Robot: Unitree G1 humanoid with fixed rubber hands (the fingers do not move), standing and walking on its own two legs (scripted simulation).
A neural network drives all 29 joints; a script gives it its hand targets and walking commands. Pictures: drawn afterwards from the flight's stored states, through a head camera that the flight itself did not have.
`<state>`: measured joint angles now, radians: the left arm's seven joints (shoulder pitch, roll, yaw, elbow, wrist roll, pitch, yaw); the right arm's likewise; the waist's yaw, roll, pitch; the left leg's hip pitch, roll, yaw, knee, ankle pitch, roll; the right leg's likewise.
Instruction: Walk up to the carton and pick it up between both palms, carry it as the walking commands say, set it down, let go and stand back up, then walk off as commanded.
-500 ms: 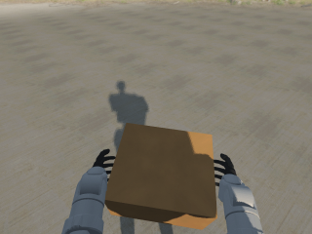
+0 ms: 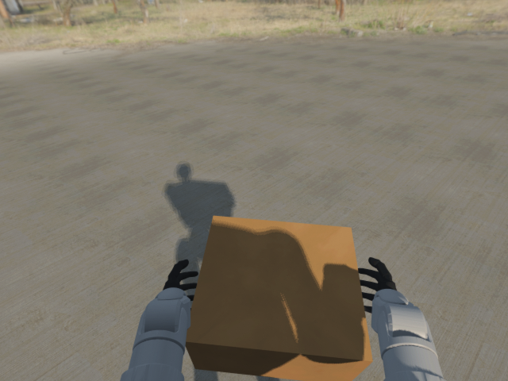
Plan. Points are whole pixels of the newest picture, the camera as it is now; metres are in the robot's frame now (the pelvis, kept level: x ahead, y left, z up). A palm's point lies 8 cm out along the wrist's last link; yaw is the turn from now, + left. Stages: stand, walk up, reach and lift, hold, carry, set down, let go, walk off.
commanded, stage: reach and lift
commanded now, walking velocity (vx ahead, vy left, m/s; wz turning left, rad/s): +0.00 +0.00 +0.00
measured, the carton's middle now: (276, 295) +0.32 -0.02 -0.02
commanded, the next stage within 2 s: hold in 0.18 s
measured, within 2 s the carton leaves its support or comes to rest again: neither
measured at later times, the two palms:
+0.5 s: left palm (166, 312) +0.26 +0.17 +0.03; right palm (379, 298) +0.26 -0.19 +0.04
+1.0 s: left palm (160, 322) +0.25 +0.18 +0.02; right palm (374, 300) +0.26 -0.18 +0.04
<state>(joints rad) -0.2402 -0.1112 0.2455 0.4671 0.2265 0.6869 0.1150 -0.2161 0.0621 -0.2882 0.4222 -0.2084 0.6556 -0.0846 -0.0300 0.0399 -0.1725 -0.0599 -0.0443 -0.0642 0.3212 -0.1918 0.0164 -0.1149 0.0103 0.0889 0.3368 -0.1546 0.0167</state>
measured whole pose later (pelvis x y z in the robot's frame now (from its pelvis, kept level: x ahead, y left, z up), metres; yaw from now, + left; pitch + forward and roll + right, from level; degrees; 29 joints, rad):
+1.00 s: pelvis -0.01 -0.02 +0.00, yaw +2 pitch -5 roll +0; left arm -0.17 -0.05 0.22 0.36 0.20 0.69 0.06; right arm -0.18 0.13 -0.25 0.33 -0.21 0.67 -0.12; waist 0.00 -0.03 -0.12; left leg -0.07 -0.03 -0.10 0.35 -0.19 0.00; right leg -0.12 0.02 0.05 0.36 -0.16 -0.01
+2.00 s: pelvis -0.01 -0.05 -0.03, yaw -3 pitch +3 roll +0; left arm -0.07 -0.13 0.14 -0.29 0.08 1.03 0.17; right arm -0.07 0.13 -0.23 -0.31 -0.09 1.01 -0.12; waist -0.03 0.00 -0.14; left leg -0.37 0.08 -0.01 0.69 -0.38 -0.05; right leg -0.44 0.04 -0.05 0.67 -0.28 -0.06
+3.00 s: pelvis -0.18 -0.31 -0.05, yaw -5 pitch +2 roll +2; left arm 0.04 -0.13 0.15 -0.50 0.08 1.22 0.15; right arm 0.03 0.13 -0.14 -0.47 -0.06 1.18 -0.16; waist -0.01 -0.03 -0.07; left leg -0.54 0.17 0.09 0.79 -0.32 -0.07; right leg -0.57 -0.03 -0.04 0.81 -0.27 -0.02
